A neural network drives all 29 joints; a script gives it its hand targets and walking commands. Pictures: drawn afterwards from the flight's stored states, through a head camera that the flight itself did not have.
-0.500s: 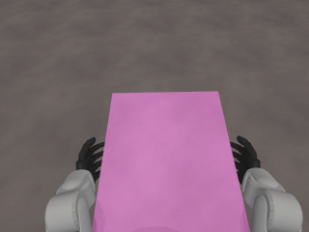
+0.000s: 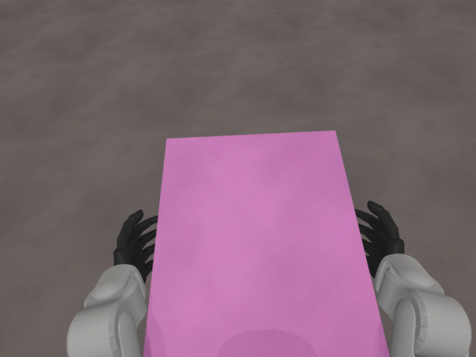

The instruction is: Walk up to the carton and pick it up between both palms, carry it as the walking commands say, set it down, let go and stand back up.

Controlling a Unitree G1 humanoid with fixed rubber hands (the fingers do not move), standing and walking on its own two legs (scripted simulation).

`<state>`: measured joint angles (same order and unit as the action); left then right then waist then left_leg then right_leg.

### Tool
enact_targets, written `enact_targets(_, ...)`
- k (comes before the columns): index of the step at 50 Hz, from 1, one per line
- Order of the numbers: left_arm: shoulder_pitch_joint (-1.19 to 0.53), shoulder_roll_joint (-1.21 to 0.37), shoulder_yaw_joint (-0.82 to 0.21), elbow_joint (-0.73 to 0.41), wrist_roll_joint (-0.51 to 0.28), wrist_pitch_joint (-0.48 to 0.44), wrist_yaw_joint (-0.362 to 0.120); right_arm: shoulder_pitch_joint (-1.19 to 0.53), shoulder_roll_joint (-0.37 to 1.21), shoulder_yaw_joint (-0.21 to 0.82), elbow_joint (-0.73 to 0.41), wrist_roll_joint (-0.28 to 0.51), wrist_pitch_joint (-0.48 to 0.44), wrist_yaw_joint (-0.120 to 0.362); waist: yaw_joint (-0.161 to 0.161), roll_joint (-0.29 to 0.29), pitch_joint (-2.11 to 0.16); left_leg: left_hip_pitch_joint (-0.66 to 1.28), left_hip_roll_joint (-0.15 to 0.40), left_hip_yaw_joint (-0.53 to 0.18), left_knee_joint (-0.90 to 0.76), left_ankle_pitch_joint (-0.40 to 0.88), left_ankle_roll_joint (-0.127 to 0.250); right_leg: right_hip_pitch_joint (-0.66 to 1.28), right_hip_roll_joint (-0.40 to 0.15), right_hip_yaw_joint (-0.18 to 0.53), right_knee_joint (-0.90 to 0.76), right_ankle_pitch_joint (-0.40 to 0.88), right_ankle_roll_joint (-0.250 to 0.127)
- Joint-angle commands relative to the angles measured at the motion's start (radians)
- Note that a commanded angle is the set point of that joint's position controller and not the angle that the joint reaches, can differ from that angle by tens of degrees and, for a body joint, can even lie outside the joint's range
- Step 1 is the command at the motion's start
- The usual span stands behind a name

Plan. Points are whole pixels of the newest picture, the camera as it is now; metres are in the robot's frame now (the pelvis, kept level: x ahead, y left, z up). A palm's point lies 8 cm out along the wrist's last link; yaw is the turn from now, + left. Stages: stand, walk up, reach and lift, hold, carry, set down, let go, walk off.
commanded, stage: carry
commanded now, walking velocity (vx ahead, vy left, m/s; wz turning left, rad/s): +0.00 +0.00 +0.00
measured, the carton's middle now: (255, 254) +0.29 +0.00 -0.01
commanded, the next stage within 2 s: none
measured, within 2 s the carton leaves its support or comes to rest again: neither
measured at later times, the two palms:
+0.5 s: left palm (44, 295) +0.20 +0.28 +0.10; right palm (318, 306) +0.18 -0.07 +0.09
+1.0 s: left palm (26, 306) +0.19 +0.30 +0.09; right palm (300, 314) +0.17 -0.05 +0.09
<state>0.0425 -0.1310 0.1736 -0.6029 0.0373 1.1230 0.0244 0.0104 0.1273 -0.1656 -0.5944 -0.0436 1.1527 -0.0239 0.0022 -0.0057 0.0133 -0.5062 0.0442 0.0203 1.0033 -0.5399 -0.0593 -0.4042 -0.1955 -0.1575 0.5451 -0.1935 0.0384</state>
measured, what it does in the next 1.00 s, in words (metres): steps to the left: left foot, then right foot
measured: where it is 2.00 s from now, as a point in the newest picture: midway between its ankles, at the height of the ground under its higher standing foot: outside the picture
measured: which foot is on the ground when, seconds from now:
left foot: up 0.00-0.08, down 0.10-1.00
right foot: down 0.00-0.10, up 0.12-0.38, down 0.40-1.00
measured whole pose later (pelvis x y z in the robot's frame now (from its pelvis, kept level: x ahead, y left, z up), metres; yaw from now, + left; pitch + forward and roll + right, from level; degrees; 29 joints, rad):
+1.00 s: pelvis -0.06 +0.14 +0.00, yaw -3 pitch +4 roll +0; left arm -0.01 -0.13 0.17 -0.47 0.06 1.18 0.03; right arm 0.00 0.13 -0.19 -0.49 -0.08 1.20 -0.02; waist 0.01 0.00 -0.13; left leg -0.37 -0.03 0.16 0.42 -0.13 0.08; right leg -0.31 -0.04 -0.10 0.49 -0.25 0.00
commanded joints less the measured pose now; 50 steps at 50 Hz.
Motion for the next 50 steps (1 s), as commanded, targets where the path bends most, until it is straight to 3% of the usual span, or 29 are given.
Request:
enact_targets(1, -0.326, -0.696, -0.755, -0.114, -0.270, 0.009, -0.078, -0.326, 0.716, 0.792, -0.142, 0.292, -0.015, 0.055, 0.002, -0.295, -0.400, 0.081, 0.000, 0.035, -0.189, 0.057, 0.011, 0.326, -0.189, 0.117, -0.036, 0.821, -0.136)
enact_targets(3, -0.308, -0.688, -0.755, -0.101, -0.253, 0.013, -0.069, -0.323, 0.691, 0.788, -0.146, 0.296, -0.007, 0.062, -0.010, -0.279, -0.392, 0.165, 0.009, 0.056, -0.409, 0.165, 0.027, 0.266, -0.181, 0.109, -0.015, 0.518, -0.099)
enact_targets(4, -0.309, -0.675, -0.755, -0.092, -0.244, 0.015, -0.063, -0.323, 0.679, 0.781, -0.141, 0.297, -0.002, 0.065, -0.015, -0.226, -0.369, 0.233, 0.006, 0.083, -0.557, 0.271, 0.042, 0.203, -0.147, 0.085, 0.029, 0.358, -0.055)
enact_targets(5, -0.308, -0.658, -0.754, -0.081, -0.233, 0.018, -0.057, -0.334, 0.661, 0.771, -0.130, 0.293, 0.000, 0.069, -0.001, -0.090, -0.330, 0.301, 0.060, 0.029, -0.618, 0.378, 0.063, 0.104, -0.088, 0.044, 0.087, 0.199, -0.017)
enact_targets(6, -0.291, -0.648, -0.753, -0.068, -0.221, 0.024, -0.054, -0.323, 0.620, 0.751, -0.115, 0.273, 0.005, 0.073, 0.009, 0.205, -0.309, 0.361, 0.281, -0.254, -0.682, 0.771, 0.147, -0.080, 0.031, -0.004, 0.279, -0.257, 0.033)
enact_targets(7, -0.339, -0.679, -0.789, -0.085, -0.246, 0.024, -0.052, -0.323, 0.641, 0.736, -0.107, 0.284, 0.002, 0.082, -0.013, 0.402, -0.303, 0.340, 0.364, -0.369, -0.681, 1.133, 0.251, -0.157, 0.145, 0.055, 0.545, -0.552, 0.026)
enact_targets(8, -0.365, -0.709, -0.809, -0.072, -0.262, 0.018, -0.053, -0.323, 0.663, 0.728, -0.107, 0.292, -0.003, 0.088, -0.017, 0.311, -0.299, 0.326, 0.332, -0.259, -0.620, 1.210, 0.245, -0.147, 0.155, 0.154, 0.695, -0.499, 0.005)
enact_targets(9, -0.388, -0.744, -0.840, -0.087, -0.285, 0.011, -0.060, -0.311, 0.688, 0.726, -0.095, 0.289, -0.014, 0.094, -0.015, 0.248, -0.313, 0.330, 0.275, -0.125, -0.565, 1.163, 0.212, -0.152, 0.152, 0.168, 0.749, -0.425, -0.004)
enact_targets(10, -0.425, -0.766, -0.864, -0.103, -0.304, 0.006, -0.063, -0.333, 0.698, 0.725, -0.096, 0.287, -0.025, 0.099, -0.015, 0.242, -0.331, 0.361, 0.241, -0.043, -0.540, 1.108, 0.189, -0.158, 0.160, 0.160, 0.743, -0.366, -0.011)
enact_targets(12, -0.439, -0.774, -0.872, -0.111, -0.307, 0.000, -0.064, -0.332, 0.709, 0.726, -0.095, 0.280, -0.039, 0.101, -0.012, 0.213, -0.352, 0.397, 0.202, -0.018, -0.542, 1.003, 0.176, -0.116, 0.169, 0.125, 0.629, -0.304, -0.008)
enact_targets(16, -0.385, -0.701, -0.825, -0.077, -0.280, 0.019, -0.053, -0.293, 0.647, 0.729, -0.085, 0.251, -0.022, 0.081, -0.010, 0.199, -0.351, 0.417, 0.221, -0.128, -0.615, 0.811, 0.231, -0.005, 0.160, 0.073, 0.190, -0.329, -0.022)
enact_targets(18, -0.361, -0.673, -0.791, -0.043, -0.265, 0.033, -0.049, -0.293, 0.618, 0.728, -0.071, 0.244, -0.007, 0.069, 0.004, 0.160, -0.344, 0.408, 0.211, -0.145, -0.601, 0.773, 0.225, 0.085, 0.168, 0.058, -0.070, -0.220, -0.028)
enact_targets(19, -0.352, -0.663, -0.772, -0.021, -0.257, 0.039, -0.049, -0.297, 0.603, 0.723, -0.058, 0.237, 0.000, 0.063, 0.016, 0.114, -0.350, 0.383, 0.200, -0.129, -0.585, 0.741, 0.195, 0.169, 0.143, 0.064, -0.241, -0.067, -0.026)
enact_targets(20, -0.354, -0.650, -0.754, -0.001, -0.247, 0.044, -0.051, -0.306, 0.596, 0.718, -0.047, 0.226, 0.006, 0.058, 0.009, 0.049, -0.346, 0.328, 0.176, -0.111, -0.560, 0.655, 0.153, 0.248, 0.079, 0.109, -0.277, -0.018, -0.037)
enact_targets(21, -0.348, -0.630, -0.743, 0.015, -0.240, 0.048, -0.056, -0.321, 0.591, 0.715, -0.044, 0.214, 0.013, 0.057, -0.006, -0.080, -0.354, 0.226, 0.142, -0.078, -0.517, 0.517, 0.110, 0.323, -0.015, 0.189, -0.225, 0.100, -0.058)
enact_targets(22, -0.359, -0.643, -0.734, 0.027, -0.233, 0.039, -0.061, -0.394, 0.605, 0.744, -0.098, 0.232, 0.018, 0.063, -0.015, -0.204, -0.317, 0.215, 0.103, -0.024, -0.539, 0.348, 0.074, 0.238, -0.084, 0.247, -0.195, 0.130, -0.092)
enact_targets(23, -0.383, -0.650, -0.732, 0.031, -0.233, 0.047, -0.063, -0.401, 0.618, 0.735, -0.070, 0.231, 0.028, 0.067, -0.024, -0.181, -0.269, 0.223, 0.091, -0.013, -0.549, 0.299, 0.062, 0.164, -0.085, 0.228, -0.223, 0.037, -0.087)
enact_targets(25, -0.431, -0.653, -0.722, 0.028, -0.227, 0.054, -0.062, -0.451, 0.638, 0.733, -0.049, 0.248, 0.037, 0.073, -0.027, -0.082, -0.209, 0.244, 0.111, -0.024, -0.585, 0.354, 0.070, 0.070, -0.039, 0.175, -0.227, -0.147, -0.067)
enact_targets(28, -0.455, -0.668, -0.718, 0.024, -0.230, 0.059, -0.055, -0.468, 0.652, 0.722, -0.033, 0.265, 0.041, 0.077, -0.011, 0.003, -0.242, 0.230, 0.149, -0.082, -0.659, 0.334, 0.090, 0.106, 0.011, 0.138, -0.170, -0.145, -0.058)
enact_targets(30, -0.460, -0.671, -0.718, 0.030, -0.227, 0.063, -0.052, -0.471, 0.653, 0.713, -0.021, 0.266, 0.044, 0.077, -0.006, 0.031, -0.264, 0.220, 0.157, -0.095, -0.691, 0.279, 0.086, 0.130, 0.022, 0.139, -0.149, -0.136, -0.061)
enact_targets(38, -0.498, -0.700, -0.736, 0.041, -0.245, 0.065, -0.057, -0.471, 0.667, 0.684, 0.003, 0.244, 0.042, 0.075, 0.000, 0.043, -0.282, 0.227, 0.166, -0.101, -0.738, 0.185, 0.076, 0.108, 0.034, 0.142, -0.124, -0.132, -0.055)
enact_targets(50, -0.497, -0.713, -0.747, 0.017, -0.263, 0.050, -0.063, -0.457, 0.680, 0.697, -0.018, 0.240, 0.032, 0.071, 0.000, 0.021, -0.320, 0.271, 0.166, -0.090, -0.711, 0.282, 0.087, 0.113, 0.033, 0.145, -0.120, -0.078, -0.055)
